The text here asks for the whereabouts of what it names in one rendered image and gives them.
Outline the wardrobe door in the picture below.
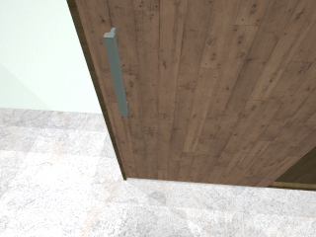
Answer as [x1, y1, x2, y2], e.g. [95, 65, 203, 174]
[75, 0, 316, 188]
[275, 146, 316, 185]

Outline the handle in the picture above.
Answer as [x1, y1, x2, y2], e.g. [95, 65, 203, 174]
[103, 28, 128, 117]

